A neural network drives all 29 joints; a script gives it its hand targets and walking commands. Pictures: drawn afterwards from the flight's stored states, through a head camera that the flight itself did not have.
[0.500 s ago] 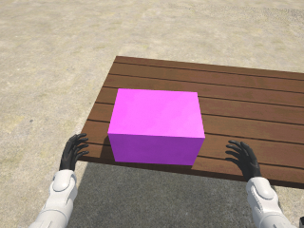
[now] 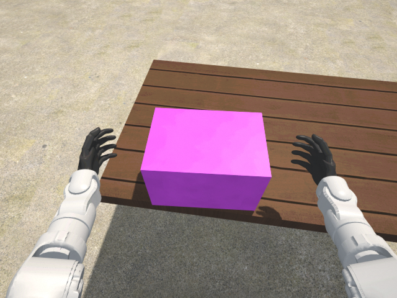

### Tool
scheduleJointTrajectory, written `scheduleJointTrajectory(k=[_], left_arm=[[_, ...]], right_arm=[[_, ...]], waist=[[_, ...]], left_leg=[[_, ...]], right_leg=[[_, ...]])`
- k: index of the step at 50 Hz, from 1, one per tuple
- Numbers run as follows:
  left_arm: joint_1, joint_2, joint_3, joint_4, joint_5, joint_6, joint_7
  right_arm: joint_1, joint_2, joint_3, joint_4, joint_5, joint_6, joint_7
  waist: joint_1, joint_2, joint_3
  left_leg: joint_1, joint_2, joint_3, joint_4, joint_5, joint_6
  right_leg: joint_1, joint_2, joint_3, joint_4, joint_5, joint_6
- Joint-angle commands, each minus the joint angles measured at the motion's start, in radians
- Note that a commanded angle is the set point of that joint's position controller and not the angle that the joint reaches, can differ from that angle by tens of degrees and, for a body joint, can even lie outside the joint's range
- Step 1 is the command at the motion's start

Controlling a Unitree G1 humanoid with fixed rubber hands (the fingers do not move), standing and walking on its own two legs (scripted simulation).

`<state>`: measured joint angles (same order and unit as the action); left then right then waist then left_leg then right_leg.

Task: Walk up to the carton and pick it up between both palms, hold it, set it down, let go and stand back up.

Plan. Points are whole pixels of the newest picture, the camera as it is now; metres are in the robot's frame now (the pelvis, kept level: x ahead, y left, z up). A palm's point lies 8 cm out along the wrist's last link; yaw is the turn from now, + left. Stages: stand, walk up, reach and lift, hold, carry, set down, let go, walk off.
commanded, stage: reach and lift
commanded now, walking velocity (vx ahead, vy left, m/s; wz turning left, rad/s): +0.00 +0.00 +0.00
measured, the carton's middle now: (205, 159) +0.46 +0.02 -0.06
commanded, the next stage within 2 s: none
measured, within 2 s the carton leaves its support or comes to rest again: neither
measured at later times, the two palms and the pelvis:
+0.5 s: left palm (92, 128) +0.41 +0.27 +0.09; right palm (324, 129) +0.45 -0.23 +0.10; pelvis +0.01 +0.00 +0.00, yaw -1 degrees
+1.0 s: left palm (99, 158) +0.39 +0.27 +0.01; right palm (298, 152) +0.45 -0.20 +0.02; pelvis -0.01 +0.01 -0.02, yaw +1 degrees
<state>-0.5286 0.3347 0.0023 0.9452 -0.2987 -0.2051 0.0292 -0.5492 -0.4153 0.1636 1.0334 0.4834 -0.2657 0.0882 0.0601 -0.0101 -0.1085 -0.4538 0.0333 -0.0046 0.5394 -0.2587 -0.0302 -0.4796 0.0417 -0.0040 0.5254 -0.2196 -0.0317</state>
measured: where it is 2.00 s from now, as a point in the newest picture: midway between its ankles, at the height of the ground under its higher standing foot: outside the picture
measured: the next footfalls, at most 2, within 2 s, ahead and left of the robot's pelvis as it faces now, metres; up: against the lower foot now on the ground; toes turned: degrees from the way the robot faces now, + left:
none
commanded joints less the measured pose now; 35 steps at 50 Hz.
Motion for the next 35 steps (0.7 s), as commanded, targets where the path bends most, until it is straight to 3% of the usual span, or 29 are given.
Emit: scheduleJointTrajectory(k=[1, 8, 19, 28, 35], left_arm=[[-0.369, 0.162, 0.043, -0.144, 0.006, 0.019, -0.006], [-0.423, 0.163, 0.069, -0.196, 0.025, 0.11, -0.015], [-0.538, 0.174, 0.084, -0.188, 0.024, 0.176, -0.012], [-0.667, 0.19, 0.056, -0.073, 0.0, 0.158, -0.007], [-0.678, 0.168, 0.025, 0.082, -0.003, 0.089, -0.017]], right_arm=[[-0.375, -0.226, -0.038, -0.102, 0.022, 0.009, -0.008], [-0.456, -0.269, -0.034, -0.11, 0.047, 0.054, -0.017], [-0.607, -0.289, -0.025, -0.09, 0.06, 0.114, -0.013], [-0.736, -0.288, -0.011, 0.013, 0.063, 0.134, -0.014], [-0.74, -0.253, 0.019, 0.144, 0.06, 0.099, -0.018]], waist=[[0.001, 0.006, -0.49], [0.006, 0.003, -0.557], [0.031, -0.031, -0.602], [0.038, -0.041, -0.664], [0.037, -0.039, -0.687]], left_leg=[[0.171, -0.032, 0.036, -0.028, 0.346, -0.007], [0.218, -0.029, 0.033, -0.017, 0.471, -0.023], [0.164, -0.027, 0.039, -0.028, 0.463, -0.009], [0.077, -0.026, 0.045, -0.008, 0.421, -0.007], [0.009, -0.024, 0.046, 0.026, 0.427, -0.013]], right_leg=[[0.234, -0.004, 0.007, -0.067, 0.263, 0.062], [0.263, 0.012, -0.008, -0.074, 0.395, 0.068], [0.287, 0.009, -0.003, -0.072, 0.438, 0.073], [0.26, 0.001, -0.003, -0.043, 0.418, 0.072], [0.223, -0.006, -0.013, -0.008, 0.411, 0.069]])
